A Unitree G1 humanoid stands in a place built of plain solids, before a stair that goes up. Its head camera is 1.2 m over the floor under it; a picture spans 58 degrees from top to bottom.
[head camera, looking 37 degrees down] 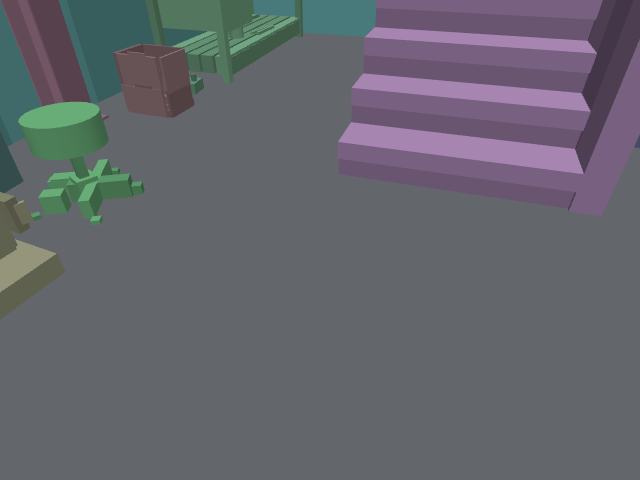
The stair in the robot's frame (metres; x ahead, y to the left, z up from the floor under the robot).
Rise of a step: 0.21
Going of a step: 0.27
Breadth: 1.24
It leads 18 degrees to the right of straight ahead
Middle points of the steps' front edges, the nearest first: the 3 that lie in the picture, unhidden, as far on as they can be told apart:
2.01 -0.68 0.21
2.27 -0.76 0.42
2.52 -0.84 0.63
